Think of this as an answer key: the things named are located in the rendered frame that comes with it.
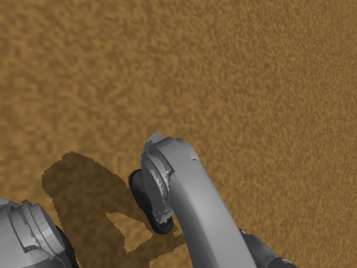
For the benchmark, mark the left robot foot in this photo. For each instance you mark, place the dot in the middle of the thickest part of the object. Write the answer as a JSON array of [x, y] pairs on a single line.
[[69, 249]]

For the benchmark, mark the right robot foot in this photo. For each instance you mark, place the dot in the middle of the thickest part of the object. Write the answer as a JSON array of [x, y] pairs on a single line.
[[143, 201]]

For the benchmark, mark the right robot arm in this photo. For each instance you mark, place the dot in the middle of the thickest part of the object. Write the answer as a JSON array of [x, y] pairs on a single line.
[[281, 262]]

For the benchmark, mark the right robot hand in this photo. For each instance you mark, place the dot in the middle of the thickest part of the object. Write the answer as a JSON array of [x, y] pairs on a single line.
[[260, 252]]

